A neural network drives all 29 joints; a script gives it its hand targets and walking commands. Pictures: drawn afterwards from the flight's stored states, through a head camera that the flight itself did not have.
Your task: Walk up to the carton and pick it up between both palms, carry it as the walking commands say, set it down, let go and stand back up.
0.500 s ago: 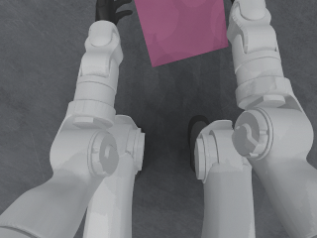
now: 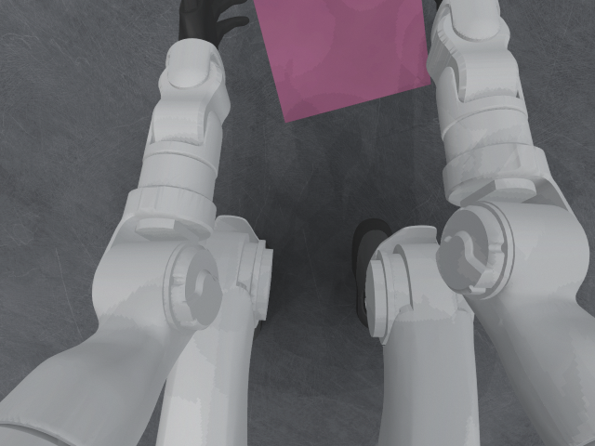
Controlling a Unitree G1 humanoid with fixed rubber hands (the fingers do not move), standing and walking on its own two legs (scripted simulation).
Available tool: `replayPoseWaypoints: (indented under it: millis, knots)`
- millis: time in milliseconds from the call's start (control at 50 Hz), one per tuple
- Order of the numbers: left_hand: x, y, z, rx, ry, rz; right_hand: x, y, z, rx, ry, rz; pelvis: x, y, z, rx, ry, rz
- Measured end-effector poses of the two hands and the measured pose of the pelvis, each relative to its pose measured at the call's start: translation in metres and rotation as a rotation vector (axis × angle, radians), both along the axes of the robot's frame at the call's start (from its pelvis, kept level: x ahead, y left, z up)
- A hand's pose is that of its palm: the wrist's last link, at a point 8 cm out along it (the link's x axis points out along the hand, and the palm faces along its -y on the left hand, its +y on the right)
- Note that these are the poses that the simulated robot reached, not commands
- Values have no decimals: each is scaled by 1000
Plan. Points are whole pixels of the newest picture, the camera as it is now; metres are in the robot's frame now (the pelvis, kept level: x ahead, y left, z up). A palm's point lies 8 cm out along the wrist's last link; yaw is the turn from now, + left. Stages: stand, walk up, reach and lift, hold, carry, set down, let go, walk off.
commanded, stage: set down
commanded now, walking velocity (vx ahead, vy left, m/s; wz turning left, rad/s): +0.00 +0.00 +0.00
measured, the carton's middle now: (332, 41) +0.53 -0.03 -0.27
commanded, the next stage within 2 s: let go in 1.96 s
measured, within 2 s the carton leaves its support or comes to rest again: rests again in 0.38 s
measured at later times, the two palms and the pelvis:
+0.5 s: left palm (163, 60) +0.49 +0.16 -0.19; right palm (474, 49) +0.50 -0.18 -0.20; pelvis +0.00 +0.00 +0.00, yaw +0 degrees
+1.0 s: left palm (141, 46) +0.49 +0.15 -0.12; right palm (496, 20) +0.51 -0.16 -0.12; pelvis -0.02 +0.00 +0.02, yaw +0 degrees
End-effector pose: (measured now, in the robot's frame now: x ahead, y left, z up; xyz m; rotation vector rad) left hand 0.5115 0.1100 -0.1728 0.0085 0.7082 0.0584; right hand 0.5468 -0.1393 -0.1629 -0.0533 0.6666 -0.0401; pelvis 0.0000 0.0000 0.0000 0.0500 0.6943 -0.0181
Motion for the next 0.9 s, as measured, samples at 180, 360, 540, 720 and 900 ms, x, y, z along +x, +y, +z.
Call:
replayPoseWaypoints:
  millis: [180, 360, 540, 720, 900]
  knots:
    - [-4, -1, -5, -4, 6, -8, -1, -2, -3, -4, -11, 5, 0, 0, -1, 1, -3, 1]
    - [-19, 18, -21, 55, 66, 21, -19, -10, -21, 16, 43, -17, 1, -1, -1, 1, -3, 2]
    - [-20, 52, -22, 105, 55, 36, -50, -43, -43, -9, 116, -68, -1, 1, -6, -4, -15, 6]
    - [-19, 43, -15, 73, -2, 39, -42, -43, -31, -6, 52, -78, -8, 3, -4, -12, -88, 7]
    - [-19, 52, 27, 94, -64, 89, -35, -36, 10, 18, -10, -84, -20, 1, 6, -9, -236, 0]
